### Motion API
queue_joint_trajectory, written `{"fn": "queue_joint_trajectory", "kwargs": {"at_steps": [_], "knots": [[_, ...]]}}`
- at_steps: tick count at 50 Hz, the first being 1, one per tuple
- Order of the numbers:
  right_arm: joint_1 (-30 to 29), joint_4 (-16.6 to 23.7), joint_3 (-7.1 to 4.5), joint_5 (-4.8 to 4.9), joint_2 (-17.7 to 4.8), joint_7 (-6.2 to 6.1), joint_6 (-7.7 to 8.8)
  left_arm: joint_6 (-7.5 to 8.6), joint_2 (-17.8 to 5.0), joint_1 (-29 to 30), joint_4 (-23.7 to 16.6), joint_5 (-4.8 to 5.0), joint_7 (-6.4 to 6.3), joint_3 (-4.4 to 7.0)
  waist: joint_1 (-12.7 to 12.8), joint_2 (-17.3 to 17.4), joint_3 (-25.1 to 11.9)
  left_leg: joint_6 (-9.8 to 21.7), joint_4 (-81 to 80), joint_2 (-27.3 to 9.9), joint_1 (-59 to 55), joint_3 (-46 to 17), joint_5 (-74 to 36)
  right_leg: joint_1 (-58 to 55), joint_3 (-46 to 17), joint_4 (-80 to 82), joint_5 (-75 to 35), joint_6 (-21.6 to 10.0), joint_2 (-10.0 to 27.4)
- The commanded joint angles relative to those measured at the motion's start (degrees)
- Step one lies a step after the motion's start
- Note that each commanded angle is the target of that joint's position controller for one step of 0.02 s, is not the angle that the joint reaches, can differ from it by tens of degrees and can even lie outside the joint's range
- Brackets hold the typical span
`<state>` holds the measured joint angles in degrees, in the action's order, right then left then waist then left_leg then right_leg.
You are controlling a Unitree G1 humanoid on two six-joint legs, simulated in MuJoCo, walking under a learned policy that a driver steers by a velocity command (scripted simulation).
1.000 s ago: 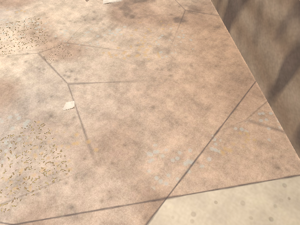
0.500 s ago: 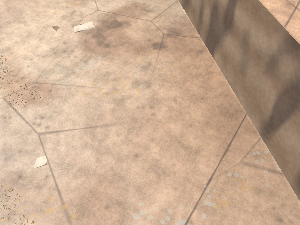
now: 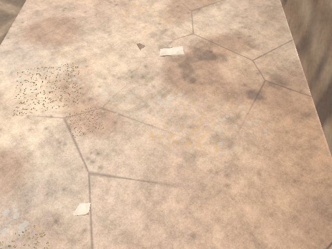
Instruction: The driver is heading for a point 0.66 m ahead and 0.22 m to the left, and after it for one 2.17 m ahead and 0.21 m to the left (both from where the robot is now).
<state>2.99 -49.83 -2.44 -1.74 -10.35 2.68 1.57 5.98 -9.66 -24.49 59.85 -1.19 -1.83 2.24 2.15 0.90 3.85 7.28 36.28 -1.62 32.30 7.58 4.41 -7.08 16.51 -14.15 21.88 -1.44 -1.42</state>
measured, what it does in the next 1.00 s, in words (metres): walks ahead, turning left: left foot, then right foot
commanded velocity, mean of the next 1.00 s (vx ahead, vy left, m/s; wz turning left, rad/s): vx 0.50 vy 0.00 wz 0.53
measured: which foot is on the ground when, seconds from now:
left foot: up 0.00-0.04, down 0.06-0.60, up 0.62-1.00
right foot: down 0.00-0.04, up 0.06-0.58, down 0.60-1.00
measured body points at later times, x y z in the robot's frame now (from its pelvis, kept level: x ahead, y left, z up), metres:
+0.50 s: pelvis +0.28 +0.03 +0.01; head +0.31 +0.06 +0.46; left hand +0.42 +0.31 -0.09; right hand +0.31 -0.25 -0.11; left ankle +0.15 +0.06 -0.73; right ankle +0.48 -0.08 -0.68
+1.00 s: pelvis +0.53 +0.10 +0.01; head +0.56 +0.11 +0.46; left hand +0.38 +0.31 -0.12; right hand +0.83 +0.00 -0.09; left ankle +0.58 +0.29 -0.68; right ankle +0.52 -0.03 -0.73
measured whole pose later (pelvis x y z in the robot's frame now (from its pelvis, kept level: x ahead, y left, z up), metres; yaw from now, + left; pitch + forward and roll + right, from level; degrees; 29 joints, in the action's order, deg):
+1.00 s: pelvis +0.53 +0.10 +0.01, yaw +33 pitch +1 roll -1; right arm 4.9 -41.9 -2.3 -2.4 -15.2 3.9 0.6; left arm 5.2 -14.1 -23.9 51.3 -0.6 0.9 2.2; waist 3.8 2.4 1.8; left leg 2.3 42.6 -3.3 35.5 -1.0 5.1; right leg 0.4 10.3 -13.8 14.8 -1.0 -0.3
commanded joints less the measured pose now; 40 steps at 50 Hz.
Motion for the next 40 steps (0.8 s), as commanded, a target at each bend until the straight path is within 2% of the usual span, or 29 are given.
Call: {"fn": "queue_joint_trajectory", "kwargs": {"at_steps": [1,2,3,4,5,6,7,8,9,10,12,14,19,23,25,27,28,29,30,31,32,33,34,35,37,40], "knots": [[6.55,1.4,-1.73,-0.25,-5.0,-0.41,0.53,-0.73,-10.81,-1.26,-1.91,-0.4,-0.83,2.28,-5.32,-7.45,-3.65,3.96,-1.2,5.65,-8.43,3.21,8.14,-1.21,-1.78,-15.4,-69.99,-4.95,16.85],[12.59,-0.35,-2.58,-0.51,-6.53,-0.62,0.85,-1.23,-11.57,-0.66,-2.55,-0.32,-0.6,2.53,-7.82,-6.91,-7.14,5.52,-4.35,7.15,-16.18,2.39,8.75,1.36,-1.65,-25.74,-66.48,-4.74,16.79],[20.39,-2.38,-4.02,-1.29,-9.85,-1.19,1.16,-1.35,-11.79,0.93,-4.01,0.01,-0.11,2.6,-12.05,-3.27,-11.31,8.19,-9.14,3.78,-28.9,-4.34,9.43,11.04,-1.14,-41.31,-53.2,-3.2,15.46],[21.01,-1.68,-5.7,-1.55,-16.34,-1.85,1.07,-1.13,-5.47,-1.43,-7.78,1.01,1.11,1.46,-8.4,9.81,-16.53,16.34,-10.5,-14.12,-47.26,-31.94,8.52,35.66,-2.04,-63.34,-3.92,-0.18,5.93],[21.59,-1.18,-5.84,0.23,-17.23,-1.77,0.14,-0.43,-9.05,4.92,-10.75,0.91,1.62,2.18,-9.37,6.23,-19.07,19.81,-19.42,-18.32,-49.9,-50.66,8.77,46.7,-14.9,-72.35,7.76,0.54,-0.67],[18.38,-1.3,-5.36,0.67,-15.82,-2.3,-0.11,0.41,-8.82,10.11,-12.65,0.89,1.96,1.9,-8.2,2.13,-10.37,17.32,-20.72,-17.12,-44.51,-40.9,6.26,52.53,-18.27,-69.91,1.72,-0.13,3.92],[15.95,-1.22,-4.59,1.03,-12.68,-2.47,0.1,1.01,-8.73,9.92,-12.61,0.97,1.95,1.69,-5.96,-1.61,-6.37,14.58,-21.71,-15.17,-37.49,-35.38,0.66,50.12,-18.13,-64.2,-2.52,-0.2,5.95],[13.27,-0.82,-4.02,1.08,-10.68,-2.63,0.49,0.65,-8.6,9.05,-11.87,0.46,1.76,1.84,-3.29,-4.21,-3.64,12.08,-22.38,-12.08,-31.39,-30.25,-5.55,46.47,-18.19,-59.47,-3.76,0.21,7.43],[11.9,-0.58,-3.44,1.57,-9.18,-2.91,0.98,-0.54,-8.3,7.88,-11.92,-0.7,1.77,1.81,-1.37,-3.73,-3.39,10.88,-22.92,-9.52,-27.39,-26.5,-9.78,42.74,-18.36,-56.47,-4.0,1.13,8.14],[11.81,-0.35,-3.15,1.78,-8.96,-2.92,1.6,-1.79,-7.74,6.99,-11.83,-1.42,1.97,1.74,-0.56,-2.74,-4.02,10.34,-23.15,-8.03,-25.55,-24.42,-12.52,40.32,-18.35,-54.3,-3.94,1.91,8.41],[13.81,-0.69,-3.36,2.12,-10.58,-2.83,2.58,-3.4,-7.06,8.0,-12.81,-1.75,2.44,1.6,-0.13,-1.66,-3.89,9.99,-23.55,-6.02,-23.84,-22.18,-16.57,40.28,-17.2,-50.49,-4.83,3.36,8.33],[16.21,-0.7,-3.63,1.99,-11.94,-2.74,2.73,-4.02,-7.19,12.45,-14.79,-1.64,2.69,1.49,-1.31,-0.3,-2.9,8.91,-24.36,-4.81,-23.47,-21.66,-16.39,42.81,-16.27,-45.97,-9.04,4.38,8.28],[22.56,-0.64,-3.6,1.83,-12.21,-2.65,2.26,-4.27,-8.15,23.69,-19.31,-1.22,2.95,1.23,-5.64,2.13,-1.88,5.9,-23.63,-4.04,-29.62,-23.84,-16.39,48.93,-16.33,-34.63,-18.26,4.73,6.77],[25.69,-0.33,-3.56,1.3,-12.58,-3.11,2.03,-3.66,-8.2,30.48,-22.43,-0.86,3.37,0.45,-7.88,2.88,-1.2,6.15,-21.07,-4.54,-34.82,-25.93,-19.28,49.9,-16.34,-26.94,-19.84,3.89,4.45],[26.2,0.03,-3.66,0.92,-13.19,-3.43,1.97,-3.08,-8.68,32.47,-23.96,-0.53,3.48,0.18,-8.23,3.49,-0.94,5.91,-19.23,-5.36,-36.48,-27.42,-21.77,48.13,-16.45,-23.02,-19.27,2.92,3.23],[23.92,0.94,-3.95,0.81,-14.46,-3.89,1.97,-2.52,-10.0,29.55,-23.9,-0.33,3.42,0.31,-5.98,4.14,-1.09,4.15,-16.93,-5.87,-35.34,-28.47,-24.58,40.91,-17.35,-18.12,-17.56,1.4,2.23],[21.41,1.75,-4.1,0.8,-15.2,-3.87,2.08,-2.25,-11.04,24.87,-22.73,-0.19,3.09,0.68,-3.48,4.41,-2.48,2.61,-13.9,-5.09,-32.68,-27.81,-30.14,32.94,-16.91,-15.98,-15.37,0.33,0.71],[20.15,2.18,-4.23,0.8,-15.86,-3.49,2.33,-1.85,-12.78,18.18,-20.67,-0.11,2.45,1.41,-0.82,3.89,-5.9,1.35,-7.28,-3.6,-31.04,-27.36,-35.79,23.73,-16.12,-15.11,-13.81,-0.68,-1.04],[18.8,2.53,-4.14,1.31,-15.61,-2.87,2.76,-1.12,-14.36,9.82,-18.84,-0.38,1.68,2.07,3.74,1.44,-10.53,0.03,3.98,-0.28,-26.45,-25.1,-32.55,11.55,-17.76,-11.83,-16.08,-2.25,1.47],[19.36,4.52,-2.83,1.87,-10.64,-2.44,3.22,-0.82,-18.7,0.64,-18.44,-1.72,0.51,2.95,6.42,-5.05,-19.53,-0.93,20.31,3.46,-18.46,-21.34,-13.13,-2.12,-31.51,-11.05,-4.43,-4.71,15.27],[27.18,5.98,-2.29,3.48,-7.24,-2.65,2.74,-1.55,-22.59,3.75,-19.09,-2.49,0.67,3.71,0.01,-19.73,-23.63,-2.38,34.12,11.85,-1.71,-15.94,28.86,-10.54,-58.49,-3.5,-2.94,-10.89,28.32],[26.25,4.05,-2.68,1.19,-12.13,-3.25,1.76,-2.33,-17.19,8.01,-19.82,-1.19,1.05,3.09,-1.52,-10.67,-17.26,-1.83,38.69,5.83,2.51,-15.78,24.13,-3.3,-59.34,-2.46,4.2,-10.83,26.6],[22.06,3.9,-2.81,0.73,-12.42,-2.74,1.36,-2.44,-12.17,11.66,-20.34,-0.64,1.15,1.84,-1.68,-4.31,-9.27,-2.29,36.95,3.51,2.16,-14.64,18.2,5.11,-48.71,-1.35,2.94,-9.61,23.55],[19.78,4.19,-2.57,0.65,-11.26,-2.27,1.15,-2.33,-10.27,12.84,-19.83,-0.82,1.31,1.28,-2.04,-1.98,-5.52,-2.8,34.36,1.71,1.16,-13.95,15.36,10.3,-40.44,0.11,-3.43,-8.46,20.47],[18.76,4.68,-2.44,-0.2,-10.28,-1.1,-0.07,-1.68,-10.17,11.35,-18.12,-0.65,1.16,1.05,-2.85,-5.91,-3.6,-3.62,31.81,-0.2,-0.96,-12.9,13.94,14.97,-30.47,2.17,-12.51,-6.86,16.87],[15.73,6.58,-2.14,-0.23,-9.23,0.01,-1.3,0.04,-10.81,8.74,-16.44,0.34,1.87,1.35,-3.19,-6.65,-3.44,-4.0,30.52,-1.1,1.87,-11.98,11.42,14.65,-23.89,3.93,-21.67,-7.62,17.11]]}}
